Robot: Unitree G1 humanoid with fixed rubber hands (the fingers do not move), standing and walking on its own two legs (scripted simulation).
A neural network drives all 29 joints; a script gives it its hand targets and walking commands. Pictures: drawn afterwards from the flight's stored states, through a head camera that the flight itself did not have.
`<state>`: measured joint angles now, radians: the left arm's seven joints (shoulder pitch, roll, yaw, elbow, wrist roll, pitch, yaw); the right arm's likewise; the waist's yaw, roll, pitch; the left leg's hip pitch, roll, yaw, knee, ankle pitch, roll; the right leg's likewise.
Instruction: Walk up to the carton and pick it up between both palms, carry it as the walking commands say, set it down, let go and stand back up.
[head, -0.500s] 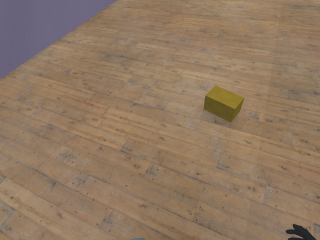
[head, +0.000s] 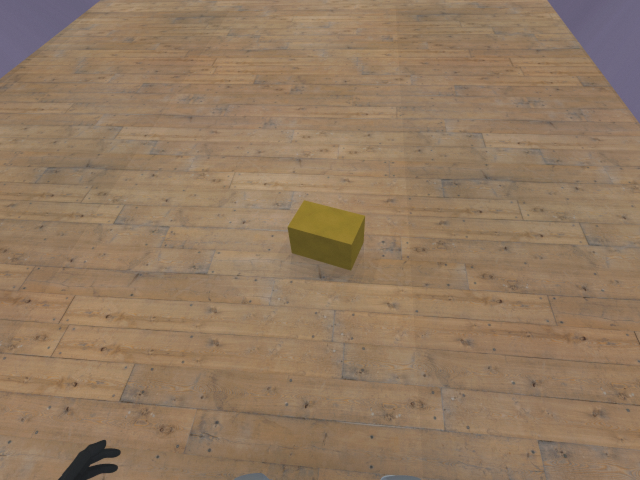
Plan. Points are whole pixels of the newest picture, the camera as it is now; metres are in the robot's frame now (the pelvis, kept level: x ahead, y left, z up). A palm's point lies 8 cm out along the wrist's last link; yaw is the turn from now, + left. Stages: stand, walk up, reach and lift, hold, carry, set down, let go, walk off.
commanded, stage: walk up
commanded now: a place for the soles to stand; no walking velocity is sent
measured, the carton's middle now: (327, 234) +1.08 -0.04 -0.67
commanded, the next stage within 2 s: none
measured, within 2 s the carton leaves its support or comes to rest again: neither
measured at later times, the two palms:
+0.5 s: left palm (113, 393) +0.29 +0.31 -0.09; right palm (580, 394) +0.23 -0.34 -0.08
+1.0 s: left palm (134, 309) +0.43 +0.32 -0.09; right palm (525, 285) +0.41 -0.35 -0.09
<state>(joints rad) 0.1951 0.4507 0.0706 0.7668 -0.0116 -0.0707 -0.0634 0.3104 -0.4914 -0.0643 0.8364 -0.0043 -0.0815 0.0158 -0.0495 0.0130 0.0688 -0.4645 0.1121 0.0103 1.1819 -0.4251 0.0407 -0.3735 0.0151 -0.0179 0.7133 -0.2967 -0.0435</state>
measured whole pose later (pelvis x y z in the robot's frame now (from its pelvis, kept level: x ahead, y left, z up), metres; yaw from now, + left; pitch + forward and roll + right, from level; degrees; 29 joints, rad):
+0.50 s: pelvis +0.18 -0.01 +0.00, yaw -7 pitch -3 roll +2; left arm 0.31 0.47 0.05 0.84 0.00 -0.07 -0.06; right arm 0.27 -0.44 -0.05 0.79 -0.02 -0.09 0.05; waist -0.01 -0.04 0.08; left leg -0.33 0.07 0.11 0.64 -0.26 0.00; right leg -0.47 -0.03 0.02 0.92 -0.47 -0.02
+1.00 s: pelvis +0.35 -0.01 -0.01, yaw -8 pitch -3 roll +1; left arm 0.33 0.48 0.05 0.88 0.00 -0.06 -0.03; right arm 0.22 -0.44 -0.06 0.85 0.00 -0.09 0.05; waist 0.03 -0.01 0.08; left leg -0.43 0.04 0.06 0.70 -0.21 0.00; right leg -0.39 -0.03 0.05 1.07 -0.45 -0.03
